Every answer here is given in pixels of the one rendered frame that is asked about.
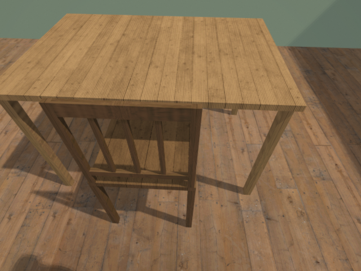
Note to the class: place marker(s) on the chair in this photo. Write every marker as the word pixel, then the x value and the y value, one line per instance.
pixel 148 145

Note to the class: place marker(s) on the table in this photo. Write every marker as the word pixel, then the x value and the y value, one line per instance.
pixel 227 63

